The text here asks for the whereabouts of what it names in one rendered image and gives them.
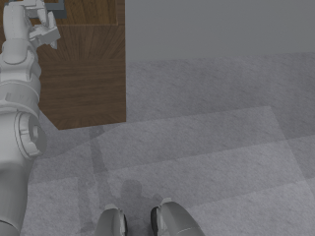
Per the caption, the robot left hand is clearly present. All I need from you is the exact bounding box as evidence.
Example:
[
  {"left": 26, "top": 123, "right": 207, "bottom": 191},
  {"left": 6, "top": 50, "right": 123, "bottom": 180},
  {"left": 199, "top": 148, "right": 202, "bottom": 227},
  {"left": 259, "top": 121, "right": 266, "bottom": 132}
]
[{"left": 3, "top": 0, "right": 61, "bottom": 51}]

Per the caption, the robot left forearm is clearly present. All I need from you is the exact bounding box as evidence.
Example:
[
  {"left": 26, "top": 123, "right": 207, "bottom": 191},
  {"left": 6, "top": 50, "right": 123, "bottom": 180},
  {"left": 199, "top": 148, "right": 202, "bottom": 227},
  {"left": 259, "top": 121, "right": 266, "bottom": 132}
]
[{"left": 0, "top": 38, "right": 41, "bottom": 120}]

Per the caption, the right robot thigh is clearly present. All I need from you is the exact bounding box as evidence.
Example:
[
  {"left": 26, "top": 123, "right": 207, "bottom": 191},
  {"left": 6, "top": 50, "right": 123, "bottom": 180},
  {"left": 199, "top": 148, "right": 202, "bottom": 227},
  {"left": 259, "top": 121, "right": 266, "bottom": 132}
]
[{"left": 157, "top": 202, "right": 206, "bottom": 236}]

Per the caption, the handle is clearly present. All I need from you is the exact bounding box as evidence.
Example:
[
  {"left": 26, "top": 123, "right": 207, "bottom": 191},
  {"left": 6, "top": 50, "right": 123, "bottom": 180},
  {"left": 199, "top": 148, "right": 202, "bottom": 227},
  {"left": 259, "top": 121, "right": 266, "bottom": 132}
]
[{"left": 3, "top": 0, "right": 67, "bottom": 19}]

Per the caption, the cabinet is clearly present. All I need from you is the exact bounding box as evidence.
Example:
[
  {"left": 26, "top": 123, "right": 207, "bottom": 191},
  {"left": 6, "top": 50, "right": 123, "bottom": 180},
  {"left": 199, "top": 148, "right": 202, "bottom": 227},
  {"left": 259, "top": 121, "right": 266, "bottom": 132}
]
[{"left": 0, "top": 0, "right": 126, "bottom": 131}]

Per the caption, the drawer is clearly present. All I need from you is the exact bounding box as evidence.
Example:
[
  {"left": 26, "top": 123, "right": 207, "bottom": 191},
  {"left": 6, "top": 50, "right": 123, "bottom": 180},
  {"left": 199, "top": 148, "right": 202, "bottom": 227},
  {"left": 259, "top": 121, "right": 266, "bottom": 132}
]
[{"left": 0, "top": 0, "right": 116, "bottom": 26}]

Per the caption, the right robot shin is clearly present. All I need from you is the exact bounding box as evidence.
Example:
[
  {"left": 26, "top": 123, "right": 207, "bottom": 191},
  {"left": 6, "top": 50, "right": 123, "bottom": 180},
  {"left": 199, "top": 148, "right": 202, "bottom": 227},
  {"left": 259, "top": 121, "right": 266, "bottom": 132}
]
[{"left": 157, "top": 198, "right": 172, "bottom": 236}]

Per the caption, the robot left upper arm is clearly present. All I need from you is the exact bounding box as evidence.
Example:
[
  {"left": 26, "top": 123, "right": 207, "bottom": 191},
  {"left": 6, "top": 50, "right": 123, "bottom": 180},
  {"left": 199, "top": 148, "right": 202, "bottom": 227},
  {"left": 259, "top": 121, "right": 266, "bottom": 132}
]
[{"left": 0, "top": 111, "right": 47, "bottom": 236}]

